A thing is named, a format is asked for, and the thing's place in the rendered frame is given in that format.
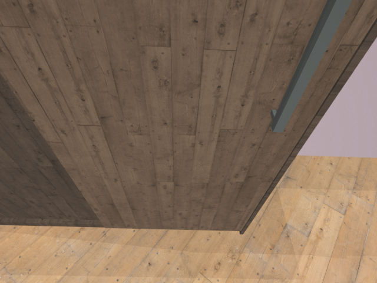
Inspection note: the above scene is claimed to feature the wardrobe door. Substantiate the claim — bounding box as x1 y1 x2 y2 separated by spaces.
0 74 99 220
0 0 377 231

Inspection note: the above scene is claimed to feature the handle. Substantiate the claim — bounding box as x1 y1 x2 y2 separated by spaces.
270 0 352 133

